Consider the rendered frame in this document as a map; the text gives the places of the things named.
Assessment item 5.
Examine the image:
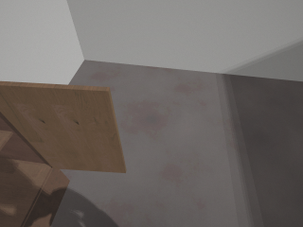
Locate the cupboard door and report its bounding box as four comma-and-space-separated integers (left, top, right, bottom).
0, 80, 127, 173

